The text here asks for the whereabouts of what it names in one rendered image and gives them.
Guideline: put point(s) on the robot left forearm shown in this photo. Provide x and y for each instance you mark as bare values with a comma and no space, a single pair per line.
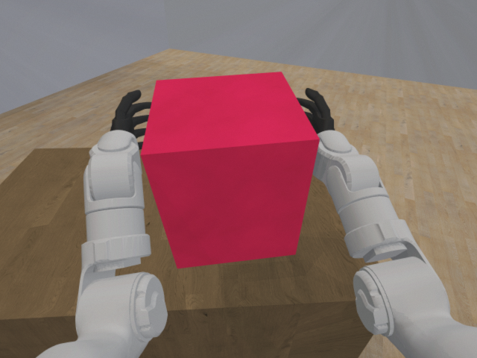
114,203

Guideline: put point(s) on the left robot hand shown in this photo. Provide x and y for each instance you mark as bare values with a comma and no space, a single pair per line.
124,119

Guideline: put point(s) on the robot left upper arm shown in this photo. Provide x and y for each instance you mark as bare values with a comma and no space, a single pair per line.
117,317

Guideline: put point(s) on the pedestal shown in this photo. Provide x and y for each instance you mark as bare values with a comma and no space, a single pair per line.
295,306

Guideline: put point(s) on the carton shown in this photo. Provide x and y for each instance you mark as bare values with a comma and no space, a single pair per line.
230,161

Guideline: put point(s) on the right robot hand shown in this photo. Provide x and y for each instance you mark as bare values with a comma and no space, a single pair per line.
319,117

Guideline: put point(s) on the robot right forearm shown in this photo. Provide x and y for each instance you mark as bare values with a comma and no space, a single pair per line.
373,230

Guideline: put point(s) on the robot right upper arm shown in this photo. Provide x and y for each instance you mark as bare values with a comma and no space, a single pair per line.
404,301

